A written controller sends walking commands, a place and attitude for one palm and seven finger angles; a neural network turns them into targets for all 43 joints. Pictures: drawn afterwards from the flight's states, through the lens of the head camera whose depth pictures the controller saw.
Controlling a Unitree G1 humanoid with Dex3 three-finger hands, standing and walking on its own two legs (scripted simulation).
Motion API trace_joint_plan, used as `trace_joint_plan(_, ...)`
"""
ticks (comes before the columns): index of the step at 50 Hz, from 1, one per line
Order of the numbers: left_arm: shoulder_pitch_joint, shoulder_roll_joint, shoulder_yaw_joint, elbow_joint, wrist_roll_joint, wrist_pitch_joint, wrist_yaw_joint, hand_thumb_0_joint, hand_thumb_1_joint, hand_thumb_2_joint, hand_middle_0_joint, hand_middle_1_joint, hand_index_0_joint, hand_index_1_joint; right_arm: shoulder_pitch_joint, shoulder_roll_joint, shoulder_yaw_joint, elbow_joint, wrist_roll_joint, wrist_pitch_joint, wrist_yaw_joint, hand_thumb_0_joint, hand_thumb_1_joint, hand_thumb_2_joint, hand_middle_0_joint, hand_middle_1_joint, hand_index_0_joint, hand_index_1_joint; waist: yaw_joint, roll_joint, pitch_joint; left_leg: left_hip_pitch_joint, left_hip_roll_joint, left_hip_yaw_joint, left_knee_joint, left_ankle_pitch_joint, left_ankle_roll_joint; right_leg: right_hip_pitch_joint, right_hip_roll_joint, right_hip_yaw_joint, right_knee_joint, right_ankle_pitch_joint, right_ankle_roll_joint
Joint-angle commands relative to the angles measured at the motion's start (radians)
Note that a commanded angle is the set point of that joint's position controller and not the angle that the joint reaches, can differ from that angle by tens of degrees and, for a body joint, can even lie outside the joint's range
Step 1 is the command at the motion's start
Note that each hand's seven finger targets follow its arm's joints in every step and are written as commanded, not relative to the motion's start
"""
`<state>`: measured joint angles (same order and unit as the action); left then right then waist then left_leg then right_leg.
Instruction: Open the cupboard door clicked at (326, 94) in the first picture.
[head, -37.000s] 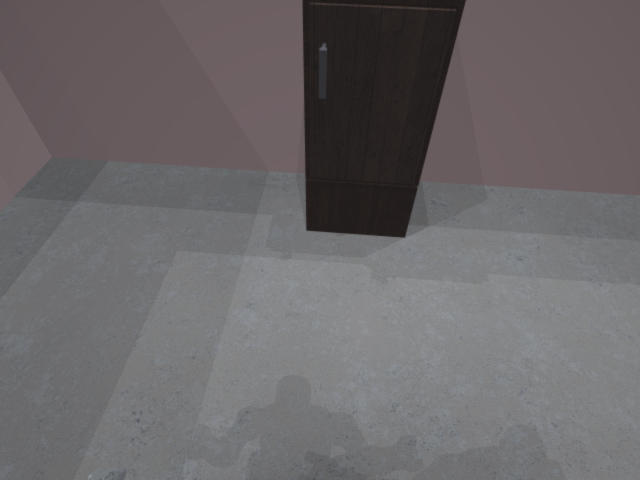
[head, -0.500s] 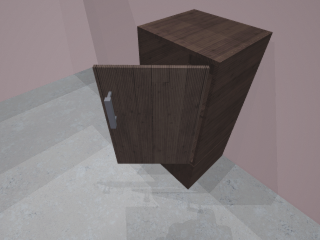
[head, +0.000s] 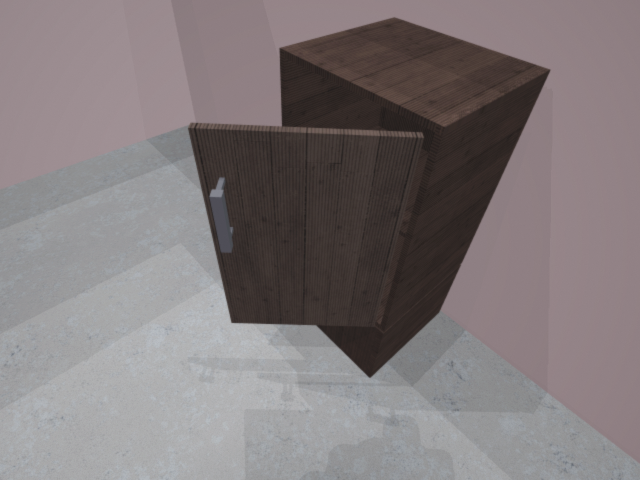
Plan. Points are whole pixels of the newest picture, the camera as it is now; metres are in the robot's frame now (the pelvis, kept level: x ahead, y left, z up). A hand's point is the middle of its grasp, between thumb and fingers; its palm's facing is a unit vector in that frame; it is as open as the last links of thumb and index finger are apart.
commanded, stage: shuffle to correct the standing spot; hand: left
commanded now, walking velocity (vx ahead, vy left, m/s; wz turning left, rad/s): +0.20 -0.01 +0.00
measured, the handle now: (224, 215) +0.58 +0.22 -0.03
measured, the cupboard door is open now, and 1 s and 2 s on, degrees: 47 47 47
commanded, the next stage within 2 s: come to a stop and stand still in 0.06 s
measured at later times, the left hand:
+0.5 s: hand out of the picture +0.04 +0.16 -0.18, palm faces +0.04 -0.98 -0.18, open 7.3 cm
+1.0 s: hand out of the picture +0.07 +0.20 -0.16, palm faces +0.03 -0.97 -0.25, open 7.4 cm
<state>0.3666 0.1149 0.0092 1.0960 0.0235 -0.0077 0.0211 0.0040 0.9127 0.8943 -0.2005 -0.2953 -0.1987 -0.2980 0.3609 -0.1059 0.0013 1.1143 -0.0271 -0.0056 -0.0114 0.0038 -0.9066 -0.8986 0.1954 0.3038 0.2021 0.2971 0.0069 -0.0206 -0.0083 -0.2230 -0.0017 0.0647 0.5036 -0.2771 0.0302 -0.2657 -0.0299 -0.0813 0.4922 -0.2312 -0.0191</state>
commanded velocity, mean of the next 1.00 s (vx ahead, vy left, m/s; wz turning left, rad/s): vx -0.02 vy -0.01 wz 0.00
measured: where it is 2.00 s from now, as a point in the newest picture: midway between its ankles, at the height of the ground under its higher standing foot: outside the picture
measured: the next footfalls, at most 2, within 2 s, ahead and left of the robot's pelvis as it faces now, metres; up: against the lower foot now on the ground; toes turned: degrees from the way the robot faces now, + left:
none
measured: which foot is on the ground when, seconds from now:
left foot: down 0.00-1.00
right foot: down 0.00-1.00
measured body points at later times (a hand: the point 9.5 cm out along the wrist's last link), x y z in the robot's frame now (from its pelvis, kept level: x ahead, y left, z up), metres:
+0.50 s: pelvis +0.04 -0.01 +0.00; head +0.06 +0.00 +0.45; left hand +0.04 +0.21 -0.16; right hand +0.03 -0.21 -0.16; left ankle +0.02 +0.10 -0.74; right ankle +0.05 -0.11 -0.74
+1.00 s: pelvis -0.01 +0.00 -0.01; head -0.03 +0.00 +0.44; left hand +0.07 +0.25 -0.14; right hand +0.04 -0.25 -0.15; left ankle +0.02 +0.10 -0.74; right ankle +0.05 -0.11 -0.74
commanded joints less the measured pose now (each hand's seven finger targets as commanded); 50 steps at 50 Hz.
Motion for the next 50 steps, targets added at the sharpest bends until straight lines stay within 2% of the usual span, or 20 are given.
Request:
trace_joint_plan(1,0.079,0.090,0.026,-0.037,0.000,-0.015,0.004,0.000,0.900,0.900,-0.200,-0.300,-0.200,-0.300,0.062,-0.082,-0.021,-0.038,0.003,-0.015,-0.010,0.000,-0.900,-0.900,0.200,0.300,0.200,0.300,-0.005,-0.017,0.152,-0.144,0.055,-0.081,-0.102,-0.233,0.015,-0.029,-0.091,0.178,-0.147,-0.338,-0.057)
trace_joint_plan(7,0.078,0.066,0.030,-0.052,0.005,-0.020,-0.005,0.000,0.900,0.900,-0.200,-0.300,-0.200,-0.300,0.077,-0.102,-0.031,-0.045,0.005,-0.029,-0.012,0.000,-0.900,-0.900,0.200,0.300,0.200,0.300,-0.007,0.053,0.189,-0.141,0.112,-0.160,-0.182,-0.324,0.043,-0.073,-0.043,0.114,-0.055,-0.278,-0.055)
trace_joint_plan(9,0.082,0.047,0.027,-0.053,0.006,-0.025,-0.007,0.000,0.900,0.900,-0.200,-0.300,-0.200,-0.300,0.079,-0.112,-0.033,-0.045,0.008,-0.034,-0.015,0.000,-0.900,-0.900,0.200,0.300,0.200,0.300,-0.007,0.103,0.185,-0.128,0.151,-0.202,-0.226,-0.295,0.061,-0.058,-0.018,0.072,0.007,-0.162,-0.048)
trace_joint_plan(11,0.082,0.029,0.019,-0.048,0.008,-0.028,-0.002,0.000,0.900,0.900,-0.200,-0.300,-0.200,-0.300,0.076,-0.110,-0.027,-0.045,0.012,-0.043,-0.021,0.000,-0.900,-0.900,0.200,0.300,0.200,0.300,0.001,0.100,0.175,-0.103,0.173,-0.206,-0.227,-0.107,0.069,-0.022,-0.015,0.043,0.030,-0.017,-0.032)
trace_joint_plan(13,0.093,0.028,0.014,-0.034,0.003,-0.028,0.004,0.000,0.900,0.900,-0.200,-0.300,-0.200,-0.300,0.067,-0.103,-0.022,-0.042,0.015,-0.045,-0.029,0.000,-0.900,-0.900,0.200,0.300,0.200,0.300,0.007,0.066,0.147,-0.075,0.156,-0.162,-0.180,0.093,0.055,0.022,-0.028,0.058,0.011,0.072,-0.021)
trace_joint_plan(16,0.113,0.043,0.012,-0.010,-0.007,-0.031,0.016,0.000,0.900,0.900,-0.200,-0.300,-0.200,-0.300,0.075,-0.081,-0.016,-0.024,0.019,-0.052,-0.043,0.000,-0.900,-0.900,0.200,0.300,0.200,0.300,-0.002,0.002,0.054,0.025,0.116,-0.079,-0.062,0.509,0.017,0.096,-0.071,0.098,-0.001,0.423,-0.015)
trace_joint_plan(17,0.111,0.055,0.012,-0.010,-0.010,-0.032,0.019,0.000,0.900,0.900,-0.200,-0.300,-0.200,-0.300,0.074,-0.081,-0.016,-0.019,0.020,-0.050,-0.048,0.000,-0.900,-0.900,0.200,0.300,0.200,0.300,-0.006,-0.011,0.019,0.057,0.115,-0.071,-0.050,0.557,0.006,0.113,-0.085,0.102,0.004,0.537,-0.012)
trace_joint_plan(19,0.084,0.077,0.020,-0.030,-0.010,-0.024,0.024,0.000,0.900,0.900,-0.200,-0.300,-0.200,-0.300,0.070,-0.088,-0.026,-0.019,0.024,-0.039,-0.051,0.000,-0.900,-0.900,0.200,0.300,0.200,0.300,-0.012,0.000,-0.006,0.077,0.118,-0.067,-0.046,0.570,-0.002,0.123,-0.093,0.104,0.029,0.582,-0.012)
trace_joint_plan(21,0.064,0.087,0.029,-0.057,-0.006,-0.011,0.027,0.000,0.900,0.900,-0.200,-0.300,-0.200,-0.300,0.050,-0.094,-0.036,-0.028,0.025,-0.031,-0.053,0.000,-0.900,-0.900,0.200,0.300,0.200,0.300,-0.009,0.016,0.003,0.077,0.124,-0.066,-0.037,0.595,0.001,0.096,-0.090,0.106,0.049,0.554,-0.011)
trace_joint_plan(25,0.031,0.094,0.036,-0.085,-0.004,0.001,0.029,0.000,0.900,0.900,-0.200,-0.300,-0.200,-0.300,0.012,-0.091,-0.043,-0.046,0.021,-0.015,-0.048,0.000,-0.900,-0.900,0.200,0.300,0.200,0.300,-0.004,0.019,-0.004,0.052,0.123,-0.065,-0.025,0.486,0.008,0.086,-0.095,0.126,0.049,0.481,-0.020)
trace_joint_plan(29,-0.014,0.109,0.032,-0.100,-0.006,0.002,0.024,0.000,0.900,0.900,-0.200,-0.300,-0.200,-0.300,-0.025,-0.083,-0.039,-0.062,0.019,-0.003,-0.033,0.000,-0.900,-0.900,0.200,0.300,0.200,0.300,-0.008,-0.026,0.014,-0.002,0.092,-0.063,-0.048,0.163,-0.006,0.058,-0.115,0.168,-0.026,0.284,-0.040)
trace_joint_plan(30,-0.054,0.286,0.015,-0.167,0.010,-0.006,0.024,0.000,0.900,0.900,-0.200,-0.300,-0.200,-0.300,-0.108,-0.229,-0.046,-0.156,0.007,-0.011,-0.024,0.000,-0.900,-0.900,0.200,0.300,0.200,0.300,-0.028,-0.048,0.080,-0.023,0.066,-0.096,-0.080,0.215,-0.006,0.049,-0.060,0.136,0.006,0.280,-0.020)
trace_joint_plan(31,-0.037,0.207,0.030,-0.191,-0.001,0.000,0.029,0.000,0.900,0.900,-0.200,-0.300,-0.200,-0.300,-0.098,-0.201,-0.064,-0.176,0.009,-0.026,-0.023,0.000,-0.900,-0.900,0.200,0.300,0.200,0.300,-0.001,-0.057,-0.043,-0.034,0.100,-0.099,-0.008,0.103,0.010,0.053,-0.091,0.159,0.007,0.101,-0.020)
trace_joint_plan(32,-0.043,0.196,0.023,-0.202,0.000,0.004,0.029,0.000,0.900,0.900,-0.200,-0.300,-0.200,-0.300,-0.092,-0.174,-0.061,-0.180,0.008,-0.019,-0.023,0.000,-0.900,-0.900,0.200,0.300,0.200,0.300,-0.015,-0.015,-0.080,-0.035,0.074,-0.089,0.024,0.064,0.009,0.049,-0.113,0.197,-0.023,0.068,-0.038)
trace_joint_plan(34,-0.063,0.207,0.034,-0.231,0.001,0.005,0.027,0.000,0.900,0.900,-0.200,-0.300,-0.200,-0.300,-0.064,-0.148,-0.062,-0.186,0.003,-0.003,-0.022,0.000,-0.900,-0.900,0.200,0.300,0.200,0.300,-0.031,-0.026,-0.033,-0.067,0.037,-0.064,0.072,-0.025,-0.002,-0.016,-0.150,0.259,-0.110,-0.120,-0.071)
trace_joint_plan(35,-0.072,0.212,0.031,-0.238,0.001,0.005,0.027,0.000,0.900,0.900,-0.200,-0.300,-0.200,-0.300,-0.054,-0.135,-0.055,-0.194,-0.001,0.004,-0.014,0.000,-0.900,-0.900,0.200,0.300,0.200,0.300,-0.035,-0.078,0.009,-0.074,0.027,-0.052,0.083,-0.044,0.002,-0.052,-0.155,0.271,-0.144,-0.188,-0.079)
trace_joint_plan(37,-0.112,0.242,0.045,-0.249,0.000,0.003,0.025,0.000,0.900,0.900,-0.200,-0.300,-0.200,-0.300,-0.040,-0.159,-0.064,-0.196,0.000,0.006,-0.009,0.000,-0.900,-0.900,0.200,0.300,0.200,0.300,-0.046,-0.067,0.072,-0.067,0.031,-0.059,0.082,-0.040,0.006,-0.130,-0.159,0.263,-0.174,-0.269,-0.083)
trace_joint_plan(43,-0.125,0.242,0.042,-0.246,-0.002,0.000,0.013,0.000,0.900,0.900,-0.200,-0.300,-0.200,-0.300,-0.084,-0.233,-0.064,-0.217,-0.004,-0.011,-0.004,0.000,-0.900,-0.900,0.200,0.300,0.200,0.300,-0.014,0.099,0.105,-0.175,0.108,-0.175,-0.143,-0.145,0.035,-0.041,-0.049,0.126,-0.057,-0.145,-0.030)
trace_joint_plan(46,-0.106,0.237,0.037,-0.223,-0.001,-0.004,0.008,0.000,0.900,0.900,-0.200,-0.300,-0.200,-0.300,-0.116,-0.249,-0.062,-0.218,-0.002,-0.015,-0.002,0.000,-0.900,-0.900,0.200,0.300,0.200,0.300,0.004,0.082,0.085,-0.207,0.120,-0.188,-0.193,-0.184,0.034,0.046,-0.045,0.100,-0.044,-0.066,-0.018)
trace_joint_plan(50,-0.108,0.236,0.035,-0.204,0.000,-0.005,0.005,0.000,0.900,0.900,-0.200,-0.300,-0.200,-0.300,-0.101,-0.246,-0.057,-0.196,-0.002,-0.011,0.000,0.000,-0.900,-0.900,0.200,0.300,0.200,0.300,-0.006,0.021,0.084,-0.172,0.105,-0.167,-0.190,-0.194,0.027,0.023,-0.062,0.128,-0.099,-0.131,-0.016)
